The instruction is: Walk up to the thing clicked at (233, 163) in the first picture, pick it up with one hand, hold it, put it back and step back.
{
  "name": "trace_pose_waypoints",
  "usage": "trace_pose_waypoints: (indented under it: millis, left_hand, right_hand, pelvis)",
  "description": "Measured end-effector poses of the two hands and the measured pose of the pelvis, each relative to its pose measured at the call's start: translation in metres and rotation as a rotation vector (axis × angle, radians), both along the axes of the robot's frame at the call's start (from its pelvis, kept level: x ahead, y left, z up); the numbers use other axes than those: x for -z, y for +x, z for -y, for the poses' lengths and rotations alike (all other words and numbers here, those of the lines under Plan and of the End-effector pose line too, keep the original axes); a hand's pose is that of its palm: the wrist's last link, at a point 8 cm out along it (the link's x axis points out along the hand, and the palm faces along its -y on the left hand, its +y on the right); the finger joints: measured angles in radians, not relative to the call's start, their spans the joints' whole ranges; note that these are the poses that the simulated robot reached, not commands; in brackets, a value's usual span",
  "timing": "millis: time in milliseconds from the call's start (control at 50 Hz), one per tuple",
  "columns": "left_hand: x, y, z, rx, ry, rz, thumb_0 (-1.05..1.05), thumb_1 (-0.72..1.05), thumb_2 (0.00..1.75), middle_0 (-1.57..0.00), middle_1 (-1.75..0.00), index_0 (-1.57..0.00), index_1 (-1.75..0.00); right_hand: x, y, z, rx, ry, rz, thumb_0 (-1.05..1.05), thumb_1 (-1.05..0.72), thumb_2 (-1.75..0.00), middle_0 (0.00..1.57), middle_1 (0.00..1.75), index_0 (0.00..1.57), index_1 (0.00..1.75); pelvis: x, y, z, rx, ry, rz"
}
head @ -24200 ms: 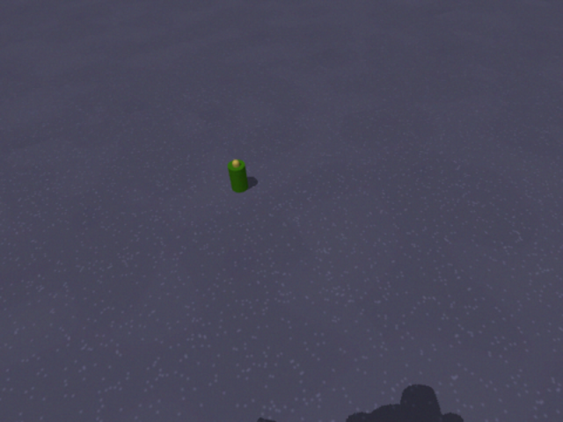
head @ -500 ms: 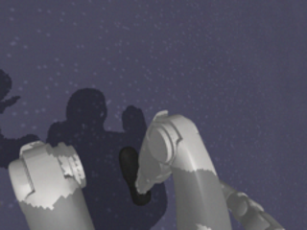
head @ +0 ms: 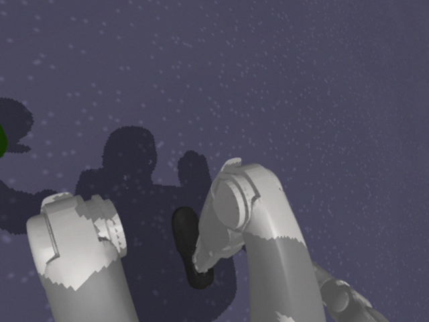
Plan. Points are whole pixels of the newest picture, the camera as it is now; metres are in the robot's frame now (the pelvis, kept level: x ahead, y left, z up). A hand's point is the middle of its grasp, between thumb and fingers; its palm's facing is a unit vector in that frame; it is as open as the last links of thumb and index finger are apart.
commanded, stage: withdraw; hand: left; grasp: from the side
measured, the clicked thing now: out of the picture +0.45 +0.29 -0.21
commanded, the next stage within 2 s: rise in 0.04 s
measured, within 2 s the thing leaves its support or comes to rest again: neither
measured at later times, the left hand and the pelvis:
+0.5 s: hand out of the picture +0.40 +0.43 -0.03, palm faces +0.41 -0.83 -0.37, open 17.2 cm; pelvis +0.01 +0.00 +0.05, yaw +6 degrees
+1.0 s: hand out of the picture +0.29 +0.31 +0.16, palm faces +0.31 -0.84 -0.44, open 17.3 cm; pelvis +0.06 -0.02 +0.26, yaw +12 degrees
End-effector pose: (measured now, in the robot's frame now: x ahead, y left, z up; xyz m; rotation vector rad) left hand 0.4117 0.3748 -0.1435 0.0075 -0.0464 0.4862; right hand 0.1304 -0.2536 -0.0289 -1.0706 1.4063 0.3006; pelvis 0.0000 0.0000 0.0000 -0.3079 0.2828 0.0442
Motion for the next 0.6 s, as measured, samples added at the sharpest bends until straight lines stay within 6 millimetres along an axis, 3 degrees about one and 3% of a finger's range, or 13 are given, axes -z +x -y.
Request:
trace_pose_waypoints:
  millis: [120,320,440,520,600]
  left_hand:
    - [-0.042,-0.003,-0.037,0.019,0.033,-0.03,-0.02,-0.61,0.06,-0.05,-0.03,-0.06,-0.03]
    - [-0.066,-0.014,-0.063,0.055,0.071,-0.286,-0.02,-0.57,0.07,-0.06,-0.04,-0.05,-0.04]
    - [-0.111,-0.034,-0.085,-0.007,0.161,-0.387,-0.02,-0.52,0.1,-0.07,-0.07,-0.07,-0.06]
    - [-0.148,-0.056,-0.087,-0.026,0.219,-0.466,-0.02,-0.51,0.1,-0.06,-0.07,-0.07,-0.06]
    - [-0.177,-0.083,-0.071,-0.005,0.254,-0.574,-0.02,-0.52,0.08,-0.06,-0.07,-0.06,-0.06]
  right_hand:
    - [-0.001,0.002,0.002,0.068,0.027,0.037,0.0,-0.9,-0.9,0.21,0.3,0.21,0.3]
    - [0.002,0.012,0.002,0.216,0.104,0.117,0.0,-0.91,-0.9,0.2,0.31,0.21,0.3]
    - [0.002,0.013,0.003,0.337,0.151,0.135,0.0,-0.92,-0.91,0.2,0.31,0.21,0.3]
    - [-0.001,0.016,0.0,0.416,0.2,0.153,0.0,-0.91,-0.9,0.2,0.31,0.21,0.3]
    - [-0.01,0.028,-0.007,0.47,0.269,0.186,0.0,-0.91,-0.9,0.2,0.31,0.21,0.3]
  pelvis:
    - [-0.008,0.004,0.001,-0.016,0.011,-0.054]
    - [-0.02,0.005,0.0,-0.031,0.042,-0.133]
    - [-0.035,0.01,0.002,-0.05,0.074,-0.202]
    - [-0.053,0.013,0.002,-0.064,0.095,-0.253]
    - [-0.079,0.014,0.002,-0.071,0.119,-0.288]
